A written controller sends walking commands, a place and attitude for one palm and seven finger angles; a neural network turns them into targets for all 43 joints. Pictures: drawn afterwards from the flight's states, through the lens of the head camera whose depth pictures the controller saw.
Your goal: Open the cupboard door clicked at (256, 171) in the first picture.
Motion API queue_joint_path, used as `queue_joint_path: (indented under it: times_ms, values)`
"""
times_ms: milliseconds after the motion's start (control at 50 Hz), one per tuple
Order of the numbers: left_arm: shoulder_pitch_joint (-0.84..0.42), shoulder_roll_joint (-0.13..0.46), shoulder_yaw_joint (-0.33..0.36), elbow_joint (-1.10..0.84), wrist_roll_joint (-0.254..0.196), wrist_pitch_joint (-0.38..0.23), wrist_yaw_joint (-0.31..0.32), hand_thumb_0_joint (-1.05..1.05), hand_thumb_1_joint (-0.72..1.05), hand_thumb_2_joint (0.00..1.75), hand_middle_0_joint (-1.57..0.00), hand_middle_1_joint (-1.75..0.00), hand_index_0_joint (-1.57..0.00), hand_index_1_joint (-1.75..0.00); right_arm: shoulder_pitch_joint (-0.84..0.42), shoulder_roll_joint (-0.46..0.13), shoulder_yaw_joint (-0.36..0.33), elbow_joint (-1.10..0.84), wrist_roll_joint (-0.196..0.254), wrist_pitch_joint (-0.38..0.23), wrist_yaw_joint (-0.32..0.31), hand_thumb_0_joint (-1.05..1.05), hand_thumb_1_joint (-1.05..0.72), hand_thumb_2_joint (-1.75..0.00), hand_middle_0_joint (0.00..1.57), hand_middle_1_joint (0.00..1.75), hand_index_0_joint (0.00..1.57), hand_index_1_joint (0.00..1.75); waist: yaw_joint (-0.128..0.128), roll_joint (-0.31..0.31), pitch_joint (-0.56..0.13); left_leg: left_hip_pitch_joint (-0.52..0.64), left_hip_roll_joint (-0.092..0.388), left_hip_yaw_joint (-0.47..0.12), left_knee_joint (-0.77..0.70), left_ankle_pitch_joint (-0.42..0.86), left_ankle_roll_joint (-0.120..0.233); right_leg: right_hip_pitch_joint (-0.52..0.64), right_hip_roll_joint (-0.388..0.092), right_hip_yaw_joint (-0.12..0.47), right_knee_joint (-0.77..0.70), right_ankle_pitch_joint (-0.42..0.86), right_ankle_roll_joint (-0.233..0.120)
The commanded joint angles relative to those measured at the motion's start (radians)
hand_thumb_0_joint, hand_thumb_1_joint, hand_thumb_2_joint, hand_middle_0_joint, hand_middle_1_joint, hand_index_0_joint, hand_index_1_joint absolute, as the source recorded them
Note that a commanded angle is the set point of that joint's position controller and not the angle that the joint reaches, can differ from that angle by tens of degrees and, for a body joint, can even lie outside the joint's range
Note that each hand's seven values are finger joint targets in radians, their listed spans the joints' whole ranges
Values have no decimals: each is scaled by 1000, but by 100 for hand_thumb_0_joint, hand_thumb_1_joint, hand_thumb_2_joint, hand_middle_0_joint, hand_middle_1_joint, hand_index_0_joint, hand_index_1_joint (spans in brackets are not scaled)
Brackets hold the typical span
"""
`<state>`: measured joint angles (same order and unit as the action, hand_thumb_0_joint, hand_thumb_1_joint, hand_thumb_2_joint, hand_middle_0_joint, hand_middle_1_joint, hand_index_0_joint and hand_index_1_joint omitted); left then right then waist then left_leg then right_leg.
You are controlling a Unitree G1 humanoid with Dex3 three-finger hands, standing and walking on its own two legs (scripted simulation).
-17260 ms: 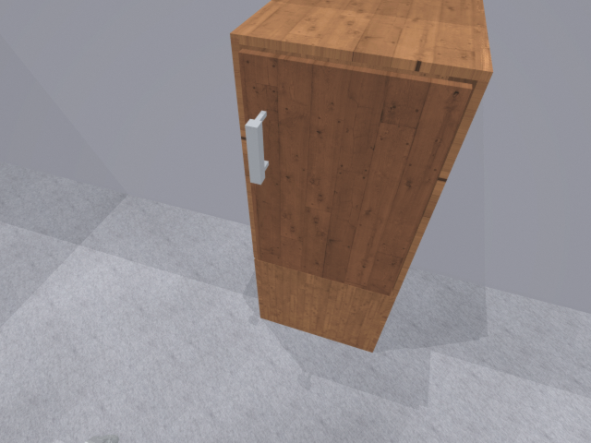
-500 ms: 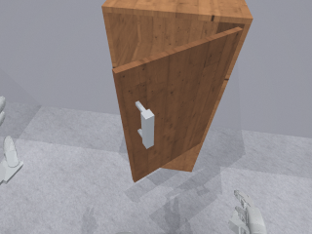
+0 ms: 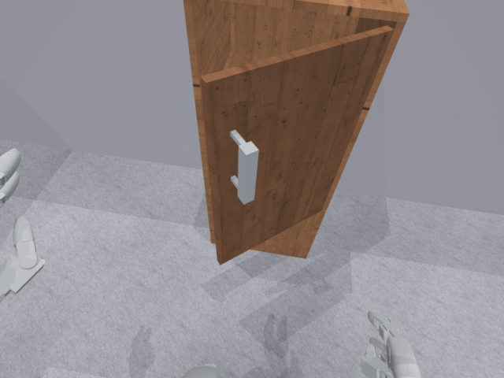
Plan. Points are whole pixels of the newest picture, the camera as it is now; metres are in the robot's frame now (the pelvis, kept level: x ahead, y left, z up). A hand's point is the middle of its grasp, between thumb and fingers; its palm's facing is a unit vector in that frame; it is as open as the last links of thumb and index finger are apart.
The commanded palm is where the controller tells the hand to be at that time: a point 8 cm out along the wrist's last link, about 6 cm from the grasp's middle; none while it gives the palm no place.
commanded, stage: step back with the hand held close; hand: left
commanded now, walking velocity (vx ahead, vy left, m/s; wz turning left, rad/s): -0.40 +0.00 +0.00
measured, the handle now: (241, 167) +0.45 +0.07 +0.06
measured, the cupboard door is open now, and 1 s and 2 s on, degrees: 41 41 41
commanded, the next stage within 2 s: stop stepping back and stand still in 0.06 s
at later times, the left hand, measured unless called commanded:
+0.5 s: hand out of the picture +0.05 +0.24 +0.17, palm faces +0.47 -0.77 -0.43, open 7.5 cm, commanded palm +0.00 +0.27 +0.18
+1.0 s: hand out of the picture +0.02 +0.27 +0.16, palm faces +0.49 -0.76 -0.41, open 7.5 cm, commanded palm none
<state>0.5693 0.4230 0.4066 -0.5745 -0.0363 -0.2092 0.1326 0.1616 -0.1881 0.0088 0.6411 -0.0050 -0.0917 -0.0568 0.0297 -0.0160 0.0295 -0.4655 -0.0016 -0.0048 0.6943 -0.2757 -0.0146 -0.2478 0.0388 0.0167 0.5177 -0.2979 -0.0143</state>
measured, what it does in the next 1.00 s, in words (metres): walks backwards: left foot, then right foot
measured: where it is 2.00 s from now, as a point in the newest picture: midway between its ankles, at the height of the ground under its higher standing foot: outside the picture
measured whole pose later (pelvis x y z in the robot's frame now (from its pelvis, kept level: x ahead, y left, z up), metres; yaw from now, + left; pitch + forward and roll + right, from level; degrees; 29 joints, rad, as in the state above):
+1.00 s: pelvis -0.16 +0.00 +0.00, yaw +2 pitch -3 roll +0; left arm 0.51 0.38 0.41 -0.43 -0.02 -0.22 0.15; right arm 0.25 -0.18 0.02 0.67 -0.02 -0.15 -0.07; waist 0.01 -0.04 0.01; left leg -0.23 -0.01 0.04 0.57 -0.30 0.02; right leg -0.29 -0.01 -0.03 0.69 -0.36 0.00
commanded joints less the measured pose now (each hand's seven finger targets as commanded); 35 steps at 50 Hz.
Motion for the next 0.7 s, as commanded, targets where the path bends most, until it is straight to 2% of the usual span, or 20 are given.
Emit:
queue_joint_path:
  times_ms: [0, 20, 40, 60, 80, 140, 220, 260, 280, 300, 320, 340, 360, 400, 440, 520, 560, 600, 640, 680]
  values:
    - [-70, 211, 165, -189, -3, -45, 27, 0, 90, 90, -20, -30, -20, -30, -87, -125, -39, -174, 7, -36, -44, 0, -90, -90, 20, 30, 20, 30, -34, 20, -177, 208, 62, -21, -294, 458, 17, 66, -144, 48, 59, 782, 6]
    - [-73, 232, 178, -217, 2, -52, 28, 0, 90, 90, -20, -30, -20, -30, -108, -151, -63, -178, 11, -37, -47, 0, -90, -90, 20, 30, 20, 30, -14, 157, -212, 325, 160, -98, -310, 794, 44, 12, -68, 0, 119, 485, 36]
    - [-19, 194, 159, -177, -11, -60, 18, 0, 90, 90, -20, -30, -20, -30, -68, -149, -73, -177, 12, -51, -31, 0, -90, -90, 20, 30, 20, 30, -8, 202, -281, 445, 249, -146, -319, 990, 86, -44, -24, 14, 205, 89, 26]
    - [14, 197, 162, -185, -17, -61, 14, 0, 90, 90, -20, -30, -20, -30, -69, -139, -76, -191, -4, -64, -19, 0, -90, -90, 20, 30, 20, 30, -8, 289, -298, 441, 297, -220, -323, 1045, 125, -95, 3, 24, 300, -157, 24]
    - [11, 190, 160, -226, -16, -64, 8, 0, 90, 90, -20, -30, -20, -30, -58, -140, -75, -181, -24, -75, -9, 0, -90, -90, 20, 30, 20, 30, -8, 292, -281, 378, 316, -235, -360, 933, 141, -82, 10, 38, 395, -232, 25]
    - [44, 158, 141, -214, -19, -42, 21, 0, 90, 90, -20, -30, -20, -30, -49, -142, -85, -168, -3, -82, 6, 0, -90, -90, 20, 30, 20, 30, -27, 166, -233, 365, 300, -181, -366, 773, 170, -129, 0, 24, 422, -168, 36]
    - [78, 198, 185, -215, -31, -2, 44, 0, 90, 90, -20, -30, -20, -30, -66, -144, -68, -204, 9, -76, -4, 0, -90, -90, 20, 30, 20, 30, -35, 232, -143, 91, 220, -155, -566, -216, 126, 63, 7, -65, 231, -187, 27]
    - [64, 179, 162, -192, -25, 8, 49, 0, 90, 90, -20, -30, -20, -30, -81, -143, -54, -207, 6, -66, -13, 0, -90, -90, 20, 30, 20, 30, -30, 272, -123, -9, 151, -99, -563, -373, 69, 225, 27, -128, 6, -185, 2]
    - [57, 188, 158, -182, -18, 9, 45, 0, 90, 90, -20, -30, -20, -30, -82, -132, -52, -207, 4, -59, -16, 0, -90, -90, 20, 30, 20, 30, -29, 187, -106, 4, 78, -23, -444, -310, 31, 217, -7, -97, -158, -171, -12]
    - [39, 217, 167, -171, -12, 5, 39, 0, 90, 90, -20, -30, -20, -30, -77, -118, -54, -201, 3, -47, -13, 0, -90, -90, 20, 30, 20, 30, -37, -42, -92, 90, -10, 42, -125, -187, -3, 37, -172, 128, -353, -254, -70]
    - [21, 249, 197, -179, -22, 0, 40, 0, 90, 90, -20, -30, -20, -30, -83, -130, -47, -187, -7, -42, -14, 0, -90, -90, 20, 30, 20, 30, -23, -158, -70, 114, -36, -9, 172, -75, -9, -172, -369, 375, -460, -292, -151]
    - [-82, 224, 159, -195, -21, -2, 36, 0, 90, 90, -20, -30, -20, -30, -68, -136, -47, -164, -9, -50, -14, 0, -90, -90, 20, 30, 20, 30, -30, -165, -62, 25, -12, -34, 321, -65, -12, -194, -403, 387, -437, -356, -161]
    - [-105, 185, 136, -117, -15, 0, 34, 0, 90, 90, -20, -30, -20, -30, -33, -137, -57, -135, -1, -59, -20, 0, -90, -90, 20, 30, 20, 30, -54, -153, -52, 12, 6, -43, 379, -46, -13, -211, -358, 341, -413, -401, -125]
    - [-136, 160, 104, -55, -4, -12, 31, 0, 90, 90, -20, -30, -20, -30, -42, -145, -52, -131, -1, -66, -30, 0, -90, -90, 20, 30, 20, 30, -61, -94, -27, 19, 32, -17, 312, 10, -2, -182, -304, 221, -368, -294, -94]
    - [-178, 161, 86, -43, 14, -26, 34, 0, 90, 90, -20, -30, -20, -30, -54, -148, -53, -130, -5, -83, -46, 0, -90, -90, 20, 30, 20, 30, -45, -56, -6, 75, 37, 17, 129, -55, 29, -162, -305, 200, -345, -297, -98]
    - [-132, 159, 100, -24, 26, -41, 55, 0, 90, 90, -20, -30, -20, -30, -22, -140, -52, -127, -8, -117, -57, 0, -90, -90, 20, 30, 20, 30, -29, -86, -47, 194, 4, 93, -237, -107, 68, -24, -267, 191, -271, -279, -93]
    - [-118, 159, 108, -78, 19, -60, 56, 0, 90, 90, -20, -30, -20, -30, -4, -150, -57, -145, -8, -124, -51, 0, -90, -90, 20, 30, 20, 30, -34, 12, -74, 259, 42, 30, -368, -70, 93, 29, -178, 127, -126, -103, -47]
    - [-85, 170, 136, -110, 11, -73, 54, 0, 90, 90, -20, -30, -20, -30, -5, -183, -68, -167, 2, -122, -38, 0, -90, -90, 20, 30, 20, 30, -27, 116, -108, 286, 150, -124, -329, 144, 123, 12, -74, 18, 53, 97, -2]
    - [-48, 168, 144, -96, 13, -74, 48, 0, 90, 90, -20, -30, -20, -30, -10, -151, -52, -146, 3, -114, -33, 0, -90, -90, 20, 30, 20, 30, -38, 236, -59, 166, 184, -162, -398, -42, 136, 3, -51, -67, 101, -22, 16]
    - [-78, 160, 137, -72, 21, -72, 46, 0, 90, 90, -20, -30, -20, -30, -23, -159, -51, -140, 3, -121, -32, 0, -90, -90, 20, 30, 20, 30, -37, 178, 15, 48, 180, -135, -384, -117, 128, 57, -48, -69, 54, -21, 13]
